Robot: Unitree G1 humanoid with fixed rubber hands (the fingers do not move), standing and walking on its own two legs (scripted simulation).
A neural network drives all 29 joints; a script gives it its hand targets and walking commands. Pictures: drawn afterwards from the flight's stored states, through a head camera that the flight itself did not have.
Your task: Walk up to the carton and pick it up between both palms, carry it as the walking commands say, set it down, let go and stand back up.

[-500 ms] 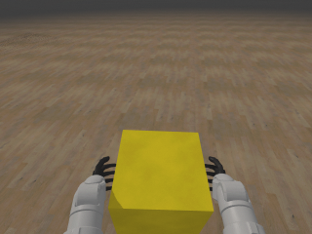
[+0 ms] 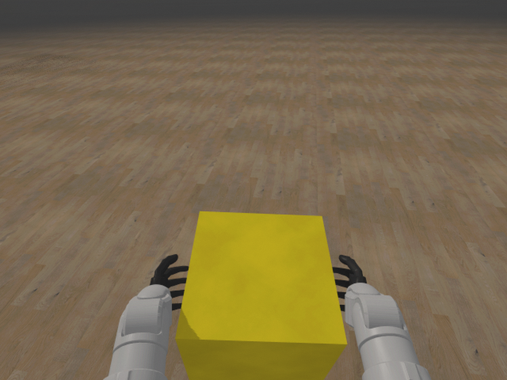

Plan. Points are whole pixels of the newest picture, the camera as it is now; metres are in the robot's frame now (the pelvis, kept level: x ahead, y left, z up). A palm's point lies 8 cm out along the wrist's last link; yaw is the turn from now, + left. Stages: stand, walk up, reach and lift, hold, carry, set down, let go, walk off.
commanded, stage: hold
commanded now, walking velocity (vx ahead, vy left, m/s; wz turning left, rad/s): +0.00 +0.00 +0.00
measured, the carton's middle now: (258, 296) +0.34 +0.01 -0.03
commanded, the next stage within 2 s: carry in 0.08 s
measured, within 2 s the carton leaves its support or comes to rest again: neither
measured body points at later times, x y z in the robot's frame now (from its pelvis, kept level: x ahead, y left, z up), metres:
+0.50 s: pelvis -0.04 +0.01 -0.02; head -0.05 +0.01 +0.43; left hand +0.24 +0.19 +0.08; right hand +0.27 -0.13 +0.08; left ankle +0.00 +0.12 -0.74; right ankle +0.04 -0.13 -0.74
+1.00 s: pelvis -0.16 +0.00 -0.02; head -0.17 -0.02 +0.43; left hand +0.09 +0.17 +0.08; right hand +0.12 -0.15 +0.06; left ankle -0.12 +0.14 -0.69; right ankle -0.13 -0.12 -0.74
